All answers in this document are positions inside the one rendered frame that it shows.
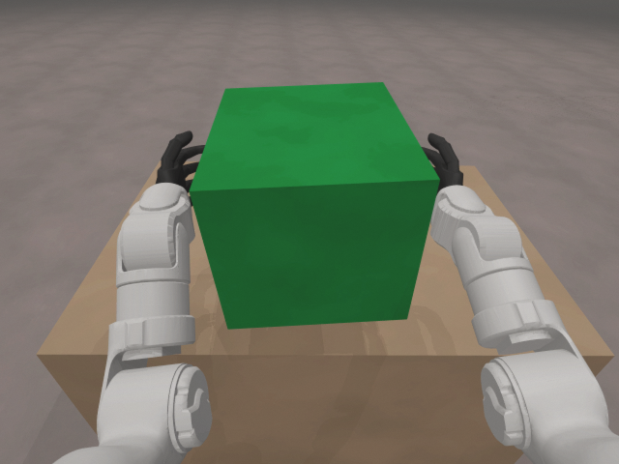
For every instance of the robot left upper arm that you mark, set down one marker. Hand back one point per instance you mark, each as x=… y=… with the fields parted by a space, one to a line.
x=150 y=415

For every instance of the pedestal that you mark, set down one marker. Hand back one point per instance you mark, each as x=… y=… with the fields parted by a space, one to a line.
x=379 y=392

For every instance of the left robot forearm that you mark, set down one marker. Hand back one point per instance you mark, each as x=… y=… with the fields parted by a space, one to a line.
x=152 y=276

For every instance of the carton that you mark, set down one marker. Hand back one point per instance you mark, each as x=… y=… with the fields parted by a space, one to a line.
x=313 y=203

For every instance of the robot right upper arm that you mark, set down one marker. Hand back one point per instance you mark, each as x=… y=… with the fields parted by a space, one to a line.
x=548 y=405

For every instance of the right robot forearm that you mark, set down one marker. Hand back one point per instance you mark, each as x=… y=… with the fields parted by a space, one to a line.
x=510 y=310

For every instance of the right robot hand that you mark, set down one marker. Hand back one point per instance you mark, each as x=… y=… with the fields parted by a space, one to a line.
x=446 y=163

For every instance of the left robot hand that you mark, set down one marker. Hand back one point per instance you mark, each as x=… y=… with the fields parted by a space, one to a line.
x=172 y=169

